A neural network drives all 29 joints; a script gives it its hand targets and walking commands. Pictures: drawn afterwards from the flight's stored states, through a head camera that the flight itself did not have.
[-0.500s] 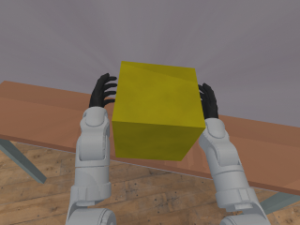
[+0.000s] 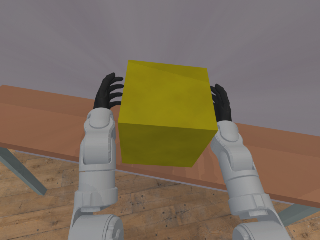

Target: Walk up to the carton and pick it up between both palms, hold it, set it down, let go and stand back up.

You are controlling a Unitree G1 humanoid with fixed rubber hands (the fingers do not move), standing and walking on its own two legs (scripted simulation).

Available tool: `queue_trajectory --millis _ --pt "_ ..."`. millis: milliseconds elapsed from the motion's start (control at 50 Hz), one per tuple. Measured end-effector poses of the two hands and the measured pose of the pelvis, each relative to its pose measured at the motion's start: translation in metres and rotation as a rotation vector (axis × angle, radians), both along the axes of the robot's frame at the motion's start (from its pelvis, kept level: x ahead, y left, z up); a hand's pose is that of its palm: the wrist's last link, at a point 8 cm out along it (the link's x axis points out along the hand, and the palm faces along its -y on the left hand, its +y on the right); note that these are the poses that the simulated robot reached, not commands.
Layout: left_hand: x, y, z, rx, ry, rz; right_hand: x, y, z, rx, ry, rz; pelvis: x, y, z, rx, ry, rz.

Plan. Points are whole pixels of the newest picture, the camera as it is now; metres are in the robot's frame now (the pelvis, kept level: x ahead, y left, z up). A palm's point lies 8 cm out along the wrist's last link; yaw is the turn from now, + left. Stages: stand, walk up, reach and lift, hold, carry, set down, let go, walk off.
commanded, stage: reach and lift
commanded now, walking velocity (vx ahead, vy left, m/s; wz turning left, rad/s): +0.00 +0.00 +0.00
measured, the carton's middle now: (162, 118) +0.37 -0.01 +0.12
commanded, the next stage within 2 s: hold in 0.16 s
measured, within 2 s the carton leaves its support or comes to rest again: neither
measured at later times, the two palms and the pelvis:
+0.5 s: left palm (86, 108) +0.34 +0.15 +0.18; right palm (212, 109) +0.34 -0.12 +0.16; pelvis -0.01 +0.00 +0.00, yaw +0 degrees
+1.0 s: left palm (91, 107) +0.35 +0.15 +0.18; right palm (216, 110) +0.34 -0.13 +0.16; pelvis -0.01 +0.00 +0.00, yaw +0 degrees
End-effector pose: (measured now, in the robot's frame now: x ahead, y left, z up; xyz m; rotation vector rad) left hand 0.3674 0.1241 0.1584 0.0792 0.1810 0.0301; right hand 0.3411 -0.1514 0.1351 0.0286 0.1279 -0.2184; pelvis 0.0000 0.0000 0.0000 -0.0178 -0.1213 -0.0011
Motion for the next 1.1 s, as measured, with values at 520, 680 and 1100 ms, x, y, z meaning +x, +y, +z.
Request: queue_trajectory --millis 520,680,1100 --pt "-0.026 0.031 0.025 -0.030 -0.010 0.111 0.004 0.029 0.028 0.008 -0.014 0.103 -0.011 -0.002 -0.001 0.002 -0.037 -0.003" --pt "-0.021 0.029 0.031 -0.025 -0.012 0.094 0.007 0.027 0.034 0.019 -0.016 0.092 -0.011 -0.003 -0.001 0.000 -0.027 0.013" --pt "-0.021 0.023 0.024 -0.032 -0.012 0.081 0.003 0.021 0.027 0.004 -0.017 0.079 -0.007 -0.004 -0.001 0.001 -0.033 -0.001"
